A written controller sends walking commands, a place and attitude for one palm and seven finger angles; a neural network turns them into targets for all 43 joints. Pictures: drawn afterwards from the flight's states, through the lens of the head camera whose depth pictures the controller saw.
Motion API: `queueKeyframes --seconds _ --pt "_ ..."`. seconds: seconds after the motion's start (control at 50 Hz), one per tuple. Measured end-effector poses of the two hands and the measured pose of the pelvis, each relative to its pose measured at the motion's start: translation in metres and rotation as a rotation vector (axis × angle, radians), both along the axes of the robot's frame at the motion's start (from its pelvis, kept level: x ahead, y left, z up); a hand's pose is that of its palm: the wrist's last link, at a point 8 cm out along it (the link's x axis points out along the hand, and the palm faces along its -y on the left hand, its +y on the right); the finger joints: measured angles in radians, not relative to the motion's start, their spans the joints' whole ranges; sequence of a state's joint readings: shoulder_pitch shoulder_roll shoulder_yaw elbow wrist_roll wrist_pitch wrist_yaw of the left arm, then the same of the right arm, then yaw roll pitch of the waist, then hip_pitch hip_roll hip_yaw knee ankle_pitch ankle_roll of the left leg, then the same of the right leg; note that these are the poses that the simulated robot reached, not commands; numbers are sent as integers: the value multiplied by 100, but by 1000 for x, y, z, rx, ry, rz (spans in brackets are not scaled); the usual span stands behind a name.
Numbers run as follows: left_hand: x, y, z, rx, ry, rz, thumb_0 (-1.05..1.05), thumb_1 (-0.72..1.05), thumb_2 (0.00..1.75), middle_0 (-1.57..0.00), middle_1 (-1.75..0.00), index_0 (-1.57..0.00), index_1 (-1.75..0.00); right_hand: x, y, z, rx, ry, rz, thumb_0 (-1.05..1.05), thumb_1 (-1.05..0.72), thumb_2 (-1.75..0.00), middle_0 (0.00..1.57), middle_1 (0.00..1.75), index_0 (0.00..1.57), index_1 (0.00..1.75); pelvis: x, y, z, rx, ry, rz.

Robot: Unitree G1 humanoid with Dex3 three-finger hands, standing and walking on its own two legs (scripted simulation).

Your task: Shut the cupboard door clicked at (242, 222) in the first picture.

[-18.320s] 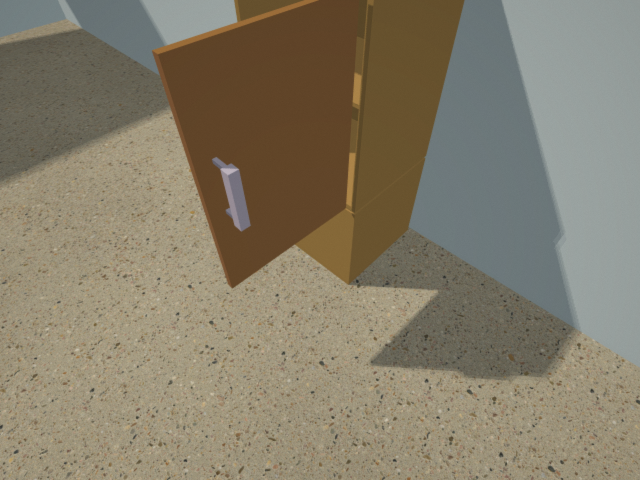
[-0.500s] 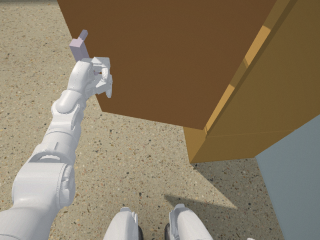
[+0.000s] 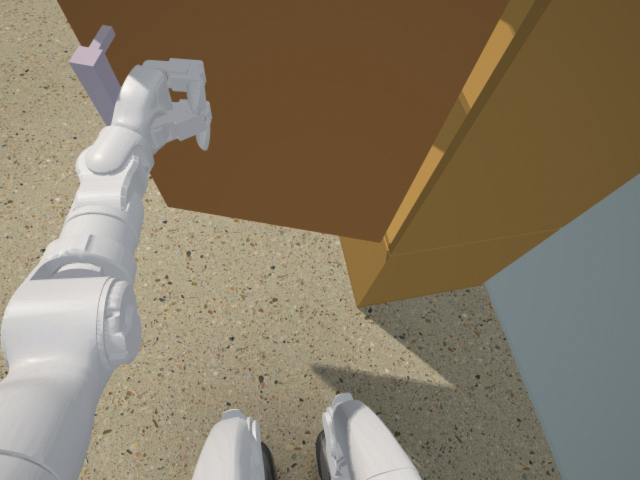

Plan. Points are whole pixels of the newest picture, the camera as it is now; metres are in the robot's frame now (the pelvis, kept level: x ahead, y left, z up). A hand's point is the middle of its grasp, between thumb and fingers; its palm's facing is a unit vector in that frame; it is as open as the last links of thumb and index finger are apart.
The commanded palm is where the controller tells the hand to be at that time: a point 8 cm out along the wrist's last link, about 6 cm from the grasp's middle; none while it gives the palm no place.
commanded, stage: push the door shut along its arc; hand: left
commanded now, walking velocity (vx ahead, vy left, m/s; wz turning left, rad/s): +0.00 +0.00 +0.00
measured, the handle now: (122, 97) +0.57 +0.16 +0.08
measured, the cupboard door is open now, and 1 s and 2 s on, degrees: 70 59 59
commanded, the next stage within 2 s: pull the fist back off the door in 0.42 s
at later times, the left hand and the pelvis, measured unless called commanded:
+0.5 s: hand (226, 97) +0.55 +0.04 +0.09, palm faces -0.45 -0.89 -0.04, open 3.5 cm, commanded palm +0.58 +0.07 +0.08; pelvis +0.00 -0.01 -0.02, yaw +1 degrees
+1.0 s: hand (240, 102) +0.55 +0.03 +0.09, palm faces +0.04 -1.00 -0.04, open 3.1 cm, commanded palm +0.51 +0.08 +0.08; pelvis +0.01 -0.02 +0.01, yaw +0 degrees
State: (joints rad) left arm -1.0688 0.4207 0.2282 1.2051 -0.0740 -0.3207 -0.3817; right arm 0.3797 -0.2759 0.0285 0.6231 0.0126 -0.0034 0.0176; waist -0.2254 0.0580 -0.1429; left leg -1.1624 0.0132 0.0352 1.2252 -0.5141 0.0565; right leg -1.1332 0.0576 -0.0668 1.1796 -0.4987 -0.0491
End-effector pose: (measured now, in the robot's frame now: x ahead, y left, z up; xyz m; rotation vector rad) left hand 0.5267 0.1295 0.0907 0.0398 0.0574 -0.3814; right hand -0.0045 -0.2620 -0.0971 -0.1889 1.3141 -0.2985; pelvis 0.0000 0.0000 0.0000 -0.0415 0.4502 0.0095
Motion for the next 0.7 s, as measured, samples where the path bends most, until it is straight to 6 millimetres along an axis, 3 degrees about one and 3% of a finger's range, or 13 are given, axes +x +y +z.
queueKeyframes --seconds 0.18,0.54,0.7 --pt "13 -3 -1 27 17 -27 -2 88 92 -130 -150 -130 -150 -8 -6 -7 -8 54 9 1 -91 -90 20 30 20 30 -1 -5 -7 -6 22 11" --pt "36 -33 5 36 39 -91 3 103 101 -130 -150 -130 -150 -21 -14 -16 -48 75 8 1 -91 -90 20 30 20 30 -4 -11 -20 -12 60 15" --pt "33 -45 -9 -103 41 349 3 92 94 -130 -150 -130 -150 -29 3 -18 64 90 37 1 -91 -90 20 30 20 30 -1 -12 -17 2 81 3"
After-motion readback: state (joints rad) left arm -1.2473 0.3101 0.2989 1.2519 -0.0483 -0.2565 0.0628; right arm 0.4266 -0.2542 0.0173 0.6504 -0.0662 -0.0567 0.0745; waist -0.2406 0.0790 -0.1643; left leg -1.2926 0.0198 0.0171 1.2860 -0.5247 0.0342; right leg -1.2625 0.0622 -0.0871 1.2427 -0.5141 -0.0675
